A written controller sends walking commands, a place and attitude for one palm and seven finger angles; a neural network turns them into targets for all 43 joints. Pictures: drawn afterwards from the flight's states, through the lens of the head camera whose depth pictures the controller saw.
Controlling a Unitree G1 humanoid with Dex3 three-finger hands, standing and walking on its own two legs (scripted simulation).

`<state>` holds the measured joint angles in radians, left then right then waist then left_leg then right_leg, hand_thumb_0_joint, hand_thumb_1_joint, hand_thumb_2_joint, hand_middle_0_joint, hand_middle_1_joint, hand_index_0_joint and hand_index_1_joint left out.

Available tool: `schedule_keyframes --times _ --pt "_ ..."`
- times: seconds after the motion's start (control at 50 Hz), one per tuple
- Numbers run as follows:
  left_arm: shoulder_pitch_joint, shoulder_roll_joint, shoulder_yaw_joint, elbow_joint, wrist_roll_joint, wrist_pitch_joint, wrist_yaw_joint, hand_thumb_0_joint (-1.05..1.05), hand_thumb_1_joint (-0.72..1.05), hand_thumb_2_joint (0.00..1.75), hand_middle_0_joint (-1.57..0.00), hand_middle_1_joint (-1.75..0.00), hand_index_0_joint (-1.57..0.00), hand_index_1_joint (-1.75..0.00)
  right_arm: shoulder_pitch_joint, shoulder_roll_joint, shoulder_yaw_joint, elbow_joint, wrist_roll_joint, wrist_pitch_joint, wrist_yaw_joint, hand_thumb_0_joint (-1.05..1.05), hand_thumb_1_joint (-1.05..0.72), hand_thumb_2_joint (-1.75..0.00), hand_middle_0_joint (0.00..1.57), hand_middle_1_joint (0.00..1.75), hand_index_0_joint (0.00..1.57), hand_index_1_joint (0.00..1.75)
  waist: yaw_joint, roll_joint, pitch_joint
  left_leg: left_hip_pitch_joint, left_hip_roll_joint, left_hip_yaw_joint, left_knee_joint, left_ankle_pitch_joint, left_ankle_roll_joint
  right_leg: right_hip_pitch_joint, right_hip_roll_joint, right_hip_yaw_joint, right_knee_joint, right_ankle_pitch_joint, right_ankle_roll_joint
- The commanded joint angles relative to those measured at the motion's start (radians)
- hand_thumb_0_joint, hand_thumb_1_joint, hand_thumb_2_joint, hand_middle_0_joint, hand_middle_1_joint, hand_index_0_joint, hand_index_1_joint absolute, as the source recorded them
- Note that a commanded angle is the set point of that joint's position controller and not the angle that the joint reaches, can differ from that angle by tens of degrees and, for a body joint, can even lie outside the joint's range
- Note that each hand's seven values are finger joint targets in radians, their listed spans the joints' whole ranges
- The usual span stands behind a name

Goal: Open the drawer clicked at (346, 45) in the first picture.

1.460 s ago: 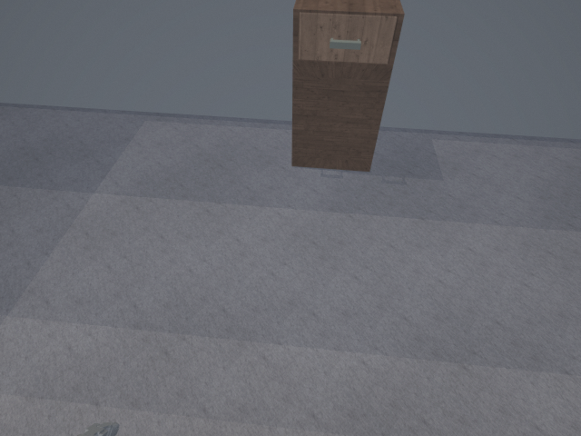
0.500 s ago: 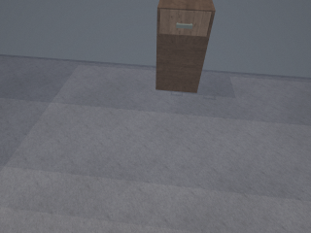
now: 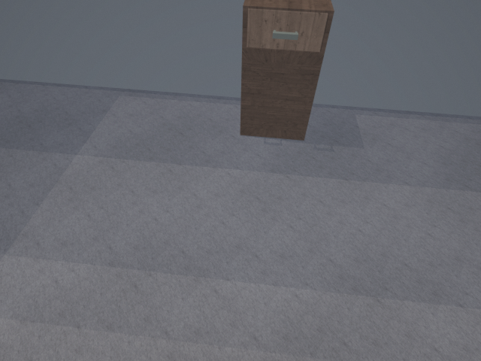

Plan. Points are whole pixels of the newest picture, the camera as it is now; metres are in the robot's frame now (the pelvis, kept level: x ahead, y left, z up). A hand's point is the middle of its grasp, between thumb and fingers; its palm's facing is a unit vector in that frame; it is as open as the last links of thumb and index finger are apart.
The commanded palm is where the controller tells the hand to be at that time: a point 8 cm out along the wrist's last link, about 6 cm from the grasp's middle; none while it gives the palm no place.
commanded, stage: walk to a spot facing it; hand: left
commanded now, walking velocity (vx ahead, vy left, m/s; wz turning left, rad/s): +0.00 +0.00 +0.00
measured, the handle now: (285, 33) +1.56 -0.13 -0.10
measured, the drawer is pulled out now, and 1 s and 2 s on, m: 0.00 0.00 0.00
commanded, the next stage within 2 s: turn to face it in 2.00 s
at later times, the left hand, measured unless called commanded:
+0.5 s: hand out of the picture +0.09 +0.16 -0.19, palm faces -0.08 -0.97 -0.21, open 7.4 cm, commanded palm none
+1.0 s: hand (174, 285) +0.32 +0.18 -0.20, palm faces -0.27 -0.95 -0.16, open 7.4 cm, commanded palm none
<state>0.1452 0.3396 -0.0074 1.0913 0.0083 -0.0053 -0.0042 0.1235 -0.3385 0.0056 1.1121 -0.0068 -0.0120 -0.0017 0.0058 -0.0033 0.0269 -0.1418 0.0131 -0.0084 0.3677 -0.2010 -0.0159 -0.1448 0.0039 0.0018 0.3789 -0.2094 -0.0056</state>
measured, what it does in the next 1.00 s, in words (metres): walks ahead, turning right: left foot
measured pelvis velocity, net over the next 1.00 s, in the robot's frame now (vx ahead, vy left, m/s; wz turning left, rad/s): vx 0.29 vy -0.01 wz -0.38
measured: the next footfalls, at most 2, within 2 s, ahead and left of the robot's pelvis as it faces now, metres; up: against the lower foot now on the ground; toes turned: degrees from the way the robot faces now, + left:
left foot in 0.88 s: +0.41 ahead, +0.04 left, +0.00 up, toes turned -10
right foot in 1.50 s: +0.54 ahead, -0.25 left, +0.00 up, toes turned -41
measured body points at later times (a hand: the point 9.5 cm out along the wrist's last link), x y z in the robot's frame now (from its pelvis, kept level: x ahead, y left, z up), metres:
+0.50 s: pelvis +0.07 -0.03 -0.02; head +0.08 -0.04 +0.43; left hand +0.10 +0.21 -0.17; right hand +0.03 -0.28 -0.18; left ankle +0.02 +0.11 -0.70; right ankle +0.03 -0.11 -0.75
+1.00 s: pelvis +0.29 -0.01 -0.02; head +0.31 +0.02 +0.43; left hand +0.33 +0.23 -0.19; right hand +0.31 -0.25 -0.14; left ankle +0.37 +0.05 -0.75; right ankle +0.14 -0.09 -0.64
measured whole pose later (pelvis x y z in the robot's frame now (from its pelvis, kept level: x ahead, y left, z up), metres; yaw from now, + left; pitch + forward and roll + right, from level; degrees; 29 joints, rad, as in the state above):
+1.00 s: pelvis +0.29 -0.01 -0.02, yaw -21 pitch -1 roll -1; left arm 0.36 0.20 0.07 1.09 0.02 -0.02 0.00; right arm 0.15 -0.12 -0.03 0.98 -0.02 -0.08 -0.01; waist 0.04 -0.05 0.05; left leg -0.34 0.06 0.19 0.60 -0.25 0.07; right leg -0.37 -0.01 0.00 1.24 -0.38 -0.04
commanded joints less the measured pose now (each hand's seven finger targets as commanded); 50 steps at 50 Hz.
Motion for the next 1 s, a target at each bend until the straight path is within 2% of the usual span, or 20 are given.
schedule_keyframes --times 0.0,0.08,0.18,0.28,0.34,0.38,0.4,0.42,0.46,0.5,0.56,0.74,0.78,0.8,0.82,0.84,0.86,0.88,0.92,0.98 --pt "-0.037 0.208 0.041 -0.063 0.003 -0.023 0.015 0.00 0.90 0.90 -0.20 -0.30 -0.20 -0.30 -0.050 -0.207 -0.040 -0.061 -0.001 -0.023 -0.012 0.00 -0.90 -0.90 0.20 0.30 0.20 0.30 -0.005 0.003 -0.066 0.029 0.109 -0.084 -0.048 0.156 0.038 0.004 -0.126 0.105 -0.061 0.151 -0.027" --pt "-0.007 0.144 0.028 -0.048 0.001 -0.014 0.017 0.00 0.90 0.90 -0.20 -0.30 -0.20 -0.30 -0.029 -0.142 -0.025 -0.047 -0.005 -0.016 -0.011 0.00 -0.90 -0.90 0.20 0.30 0.20 0.30 -0.003 -0.008 -0.071 0.042 0.111 -0.065 -0.041 0.123 0.028 -0.001 -0.122 0.104 -0.063 0.116 -0.018" --pt "0.072 0.094 0.040 -0.079 0.015 0.025 -0.006 0.00 0.90 0.90 -0.20 -0.30 -0.20 -0.30 0.054 -0.108 -0.038 -0.067 -0.018 0.009 -0.007 0.00 -0.90 -0.90 0.20 0.30 0.20 0.30 -0.003 0.006 0.081 -0.066 0.117 -0.047 -0.026 -0.358 0.037 -0.185 -0.058 0.163 -0.022 -0.342 -0.039" --pt "0.083 0.010 0.057 -0.157 0.015 0.001 -0.027 0.00 0.90 0.90 -0.20 -0.30 -0.20 -0.30 0.157 -0.159 -0.080 -0.098 -0.013 -0.020 -0.014 0.00 -0.90 -0.90 0.20 0.30 0.20 0.30 -0.032 0.186 0.077 0.058 0.330 -0.231 -0.120 -0.350 0.167 -0.381 0.022 -0.015 0.352 -0.243 -0.017" --pt "0.069 -0.023 0.067 -0.178 0.013 -0.014 -0.035 0.00 0.90 0.90 -0.20 -0.30 -0.20 -0.30 0.162 -0.118 -0.082 -0.098 -0.017 -0.032 -0.016 0.00 -0.90 -0.90 0.20 0.30 0.20 0.30 -0.021 0.157 0.077 0.044 0.349 -0.120 -0.035 -0.041 0.172 -0.332 -0.044 -0.047 0.333 -0.281 -0.008" --pt "0.277 -0.021 0.078 -0.107 0.019 -0.026 -0.035 0.00 0.90 0.90 -0.20 -0.30 -0.20 -0.30 0.108 -0.081 -0.073 -0.112 -0.016 -0.033 -0.015 0.00 -0.90 -0.90 0.20 0.30 0.20 0.30 0.076 0.044 -0.003 -0.144 0.222 0.071 0.286 0.011 0.076 0.031 -0.015 -0.066 0.101 -0.101 -0.032" --pt "0.429 0.103 0.107 -0.059 0.028 -0.043 -0.016 0.00 0.90 0.90 -0.20 -0.30 -0.20 -0.30 0.080 0.003 -0.056 -0.156 -0.002 -0.037 -0.005 0.00 -0.90 -0.90 0.20 0.30 0.20 0.30 0.128 -0.331 -0.039 -0.474 0.084 0.204 0.650 -0.194 0.002 0.268 -0.270 0.369 -0.067 -0.107 -0.129" --pt "0.516 0.127 0.106 -0.036 0.002 -0.050 0.004 0.00 0.90 0.90 -0.20 -0.30 -0.20 -0.30 -0.024 -0.006 -0.050 -0.211 -0.008 -0.049 -0.001 0.00 -0.90 -0.90 0.20 0.30 0.20 0.30 0.155 -0.324 -0.011 -0.608 0.050 0.113 0.780 -0.372 -0.001 0.268 -0.388 0.614 -0.149 0.075 -0.208" --pt "0.447 0.056 0.086 -0.044 0.011 -0.049 0.014 0.00 0.90 0.90 -0.20 -0.30 -0.20 -0.30 -0.078 0.018 -0.057 -0.202 -0.011 -0.050 -0.002 0.00 -0.90 -0.90 0.20 0.30 0.20 0.30 0.110 -0.108 0.087 -0.648 0.111 0.028 0.854 -0.251 -0.004 0.165 -0.357 0.532 -0.132 0.108 -0.254" --pt "0.368 0.003 0.072 -0.067 0.016 -0.056 0.017 0.00 0.90 0.90 -0.20 -0.30 -0.20 -0.30 -0.014 0.044 -0.061 -0.168 -0.019 -0.037 0.005 0.00 -0.90 -0.90 0.20 0.30 0.20 0.30 0.047 -0.039 0.076 -0.588 0.127 0.036 0.814 -0.146 -0.022 0.089 -0.299 0.387 -0.140 0.116 -0.220" --pt "0.340 -0.016 0.072 -0.065 0.017 -0.068 0.019 0.00 0.90 0.90 -0.20 -0.30 -0.20 -0.30 0.029 0.078 -0.069 -0.156 -0.015 -0.021 0.016 0.00 -0.90 -0.90 0.20 0.30 0.20 0.30 0.010 -0.074 0.070 -0.540 0.124 0.062 0.735 -0.048 -0.040 0.028 -0.237 0.262 -0.168 0.146 -0.192" --pt "0.382 -0.031 0.075 -0.021 0.020 -0.070 0.034 0.00 0.90 0.90 -0.20 -0.30 -0.20 -0.30 -0.123 0.118 -0.063 -0.236 -0.006 -0.043 0.035 0.00 -0.90 -0.90 0.20 0.30 0.20 0.30 0.046 -0.141 0.093 -0.416 0.076 0.116 0.359 0.037 -0.008 0.081 -0.192 0.185 -0.131 0.375 -0.144" --pt "0.365 -0.017 0.081 -0.021 0.018 -0.069 0.033 0.00 0.90 0.90 -0.20 -0.30 -0.20 -0.30 -0.062 0.104 -0.069 -0.218 -0.007 -0.050 0.026 0.00 -0.90 -0.90 0.20 0.30 0.20 0.30 0.011 -0.123 0.063 -0.258 0.031 0.141 0.279 0.016 0.013 0.063 -0.184 0.180 -0.042 0.517 -0.138" --pt "0.344 -0.011 0.084 -0.026 0.014 -0.070 0.033 0.00 0.90 0.90 -0.20 -0.30 -0.20 -0.30 0.053 0.085 -0.074 -0.182 -0.011 -0.055 0.015 0.00 -0.90 -0.90 0.20 0.30 0.20 0.30 -0.043 -0.104 0.005 -0.122 0.003 0.156 0.205 0.049 0.023 0.061 -0.153 0.148 0.075 0.605 -0.121" --pt "0.343 -0.024 0.086 -0.026 0.012 -0.068 0.032 0.00 0.90 0.90 -0.20 -0.30 -0.20 -0.30 0.206 0.042 -0.084 -0.133 -0.016 -0.059 0.001 0.00 -0.90 -0.90 0.20 0.30 0.20 0.30 -0.098 -0.076 -0.076 0.107 0.034 0.111 0.169 0.076 0.040 -0.035 -0.120 0.138 0.266 0.545 -0.097" --pt "0.382 -0.074 0.087 -0.042 0.000 -0.065 0.022 0.00 0.90 0.90 -0.20 -0.30 -0.20 -0.30 0.350 -0.065 -0.109 -0.102 -0.030 -0.062 -0.012 0.00 -0.90 -0.90 0.20 0.30 0.20 0.30 -0.137 0.122 -0.204 0.350 0.258 -0.158 0.140 0.048 0.107 -0.228 -0.025 0.063 0.539 0.211 -0.062" --pt "0.391 -0.116 0.079 -0.067 -0.003 -0.070 0.011 0.00 0.90 0.90 -0.20 -0.30 -0.20 -0.30 0.425 -0.130 -0.118 -0.086 -0.029 -0.059 -0.011 0.00 -0.90 -0.90 0.20 0.30 0.20 0.30 -0.125 0.308 -0.248 0.397 0.491 -0.475 -0.031 0.021 0.204 -0.391 0.071 -0.004 0.865 -0.341 -0.041" --pt "0.342 -0.098 0.074 -0.074 0.005 -0.065 0.018 0.00 0.90 0.90 -0.20 -0.30 -0.20 -0.30 0.351 -0.090 -0.108 -0.088 -0.015 -0.055 -0.018 0.00 -0.90 -0.90 0.20 0.30 0.20 0.30 -0.108 0.250 -0.216 0.295 0.504 -0.509 -0.122 -0.161 0.200 -0.447 0.016 0.068 0.995 -0.314 -0.047" --pt "0.221 -0.101 0.077 -0.088 0.017 -0.052 -0.004 0.00 0.90 0.90 -0.20 -0.30 -0.20 -0.30 0.202 0.039 -0.078 -0.121 -0.015 -0.063 -0.016 0.00 -0.90 -0.90 0.20 0.30 0.20 0.30 -0.052 0.110 0.027 -0.006 0.421 -0.328 -0.176 -0.263 0.173 -0.488 -0.087 0.042 0.995 -0.157 -0.039" --pt "0.269 -0.153 0.078 -0.072 0.030 -0.007 -0.016 0.00 0.90 0.90 -0.20 -0.30 -0.20 -0.30 0.167 0.100 -0.063 -0.114 -0.017 -0.080 -0.018 0.00 -0.90 -0.90 0.20 0.30 0.20 0.30 0.018 0.103 0.056 -0.189 0.322 -0.063 -0.200 -0.175 0.123 -0.385 -0.111 0.019 0.898 -0.073 -0.021"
